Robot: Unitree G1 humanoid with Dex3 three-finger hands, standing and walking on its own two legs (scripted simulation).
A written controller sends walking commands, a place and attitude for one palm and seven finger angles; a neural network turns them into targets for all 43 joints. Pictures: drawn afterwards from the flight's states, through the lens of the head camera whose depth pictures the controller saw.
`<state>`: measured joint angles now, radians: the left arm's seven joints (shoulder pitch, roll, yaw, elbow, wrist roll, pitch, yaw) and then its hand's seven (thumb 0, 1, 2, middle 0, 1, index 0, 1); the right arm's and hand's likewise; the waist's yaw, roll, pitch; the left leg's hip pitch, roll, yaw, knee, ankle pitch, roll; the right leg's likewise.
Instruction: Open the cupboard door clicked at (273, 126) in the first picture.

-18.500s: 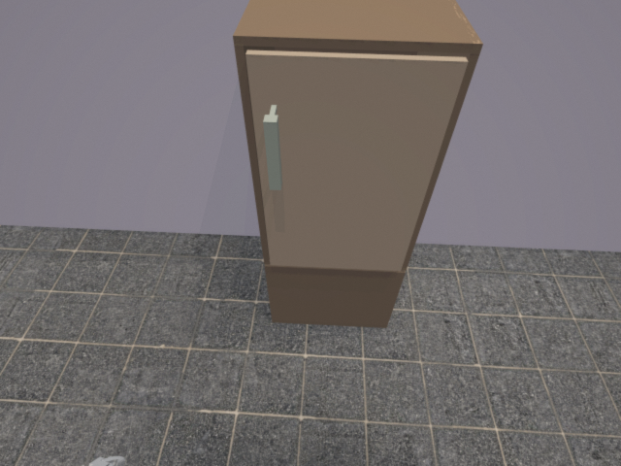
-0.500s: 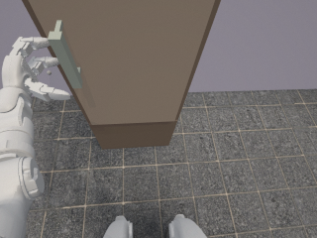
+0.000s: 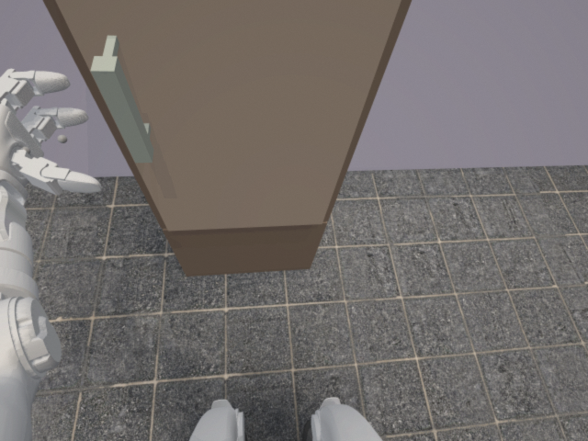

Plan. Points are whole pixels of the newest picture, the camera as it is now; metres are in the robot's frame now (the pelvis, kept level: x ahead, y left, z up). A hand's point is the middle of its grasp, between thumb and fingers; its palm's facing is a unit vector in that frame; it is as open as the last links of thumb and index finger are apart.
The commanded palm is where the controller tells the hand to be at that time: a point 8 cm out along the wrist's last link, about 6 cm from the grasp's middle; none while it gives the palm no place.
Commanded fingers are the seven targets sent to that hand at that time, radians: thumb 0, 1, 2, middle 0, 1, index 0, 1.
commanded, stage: move the hooked fingers beside the handle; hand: left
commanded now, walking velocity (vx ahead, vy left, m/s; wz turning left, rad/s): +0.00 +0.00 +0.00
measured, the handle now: (129, 104) +0.54 +0.19 +0.09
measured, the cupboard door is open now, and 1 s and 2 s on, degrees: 0 0 0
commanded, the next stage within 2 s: slide the fingers in behind the handle in 0.64 s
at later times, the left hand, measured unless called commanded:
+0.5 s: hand (69, 138) +0.48 +0.25 +0.09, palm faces +0.05 -1.00 -0.01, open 14.0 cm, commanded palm +0.45 +0.30 +0.09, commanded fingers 0.00 -0.50 0.30 -0.30 -1.20 -0.30 -1.20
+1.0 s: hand (87, 140) +0.47 +0.23 +0.09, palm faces +0.03 -1.00 +0.00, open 14.0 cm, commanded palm +0.45 +0.28 +0.09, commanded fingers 0.00 -0.50 0.30 -0.30 -1.20 -0.30 -1.20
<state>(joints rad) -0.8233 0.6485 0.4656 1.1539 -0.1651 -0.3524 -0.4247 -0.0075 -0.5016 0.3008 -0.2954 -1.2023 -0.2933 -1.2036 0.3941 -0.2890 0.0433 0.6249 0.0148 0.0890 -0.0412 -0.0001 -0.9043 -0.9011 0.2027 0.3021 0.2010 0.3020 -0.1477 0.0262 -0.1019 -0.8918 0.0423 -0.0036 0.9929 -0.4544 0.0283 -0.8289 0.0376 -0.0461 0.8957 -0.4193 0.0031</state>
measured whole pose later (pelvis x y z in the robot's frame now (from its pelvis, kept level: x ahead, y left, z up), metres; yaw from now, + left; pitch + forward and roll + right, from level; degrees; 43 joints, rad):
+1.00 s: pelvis -0.01 +0.00 +0.00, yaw +0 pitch +19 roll -3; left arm -0.85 0.59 0.43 1.16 -0.14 -0.34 -0.36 -0.01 -0.50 0.30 -0.30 -1.20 -0.30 -1.20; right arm 0.37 -0.29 0.05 0.62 0.01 0.06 -0.04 0.00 -0.90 -0.90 0.20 0.30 0.20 0.30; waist -0.15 0.03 -0.10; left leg -0.89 0.04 -0.01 0.99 -0.44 0.02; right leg -0.83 0.03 -0.05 0.91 -0.41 0.00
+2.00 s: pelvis +0.00 -0.01 +0.00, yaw +0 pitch +18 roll -2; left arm -0.82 0.43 0.36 1.11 -0.11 -0.38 -0.18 -0.01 -0.50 0.30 -0.29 -1.20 -0.29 -1.20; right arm 0.37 -0.26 0.03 0.63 0.00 0.06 0.00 0.00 -0.91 -0.90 0.20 0.30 0.20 0.30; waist -0.14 0.04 -0.12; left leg -0.85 0.04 0.01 0.97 -0.44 0.01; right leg -0.81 0.03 -0.03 0.92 -0.43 -0.01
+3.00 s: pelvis -0.01 -0.01 +0.00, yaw +0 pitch +19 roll -2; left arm -0.83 0.43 0.36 1.12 -0.12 -0.38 -0.20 0.01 0.58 0.77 -0.37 -1.32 -0.37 -1.32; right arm 0.39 -0.27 0.02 0.64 0.00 0.05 -0.01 0.00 -0.91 -0.90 0.20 0.30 0.20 0.30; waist -0.14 0.04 -0.11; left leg -0.86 0.03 0.01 0.98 -0.44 0.02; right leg -0.82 0.03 -0.03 0.92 -0.42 -0.01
